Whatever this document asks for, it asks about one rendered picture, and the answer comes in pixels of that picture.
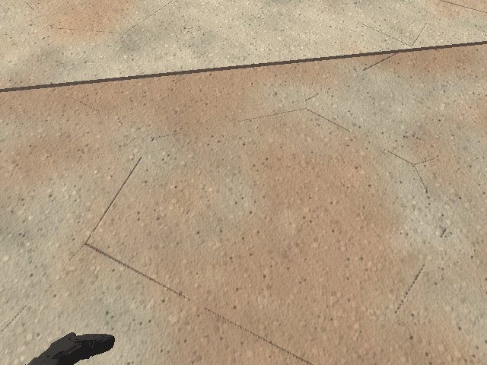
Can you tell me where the robot left hand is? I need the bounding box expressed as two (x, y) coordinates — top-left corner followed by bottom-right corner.
(25, 332), (115, 365)

